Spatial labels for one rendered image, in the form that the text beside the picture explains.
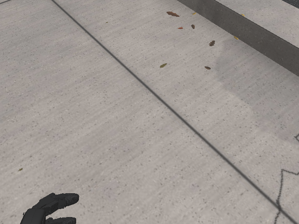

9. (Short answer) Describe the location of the robot left hand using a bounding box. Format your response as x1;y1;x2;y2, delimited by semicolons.
20;193;79;224

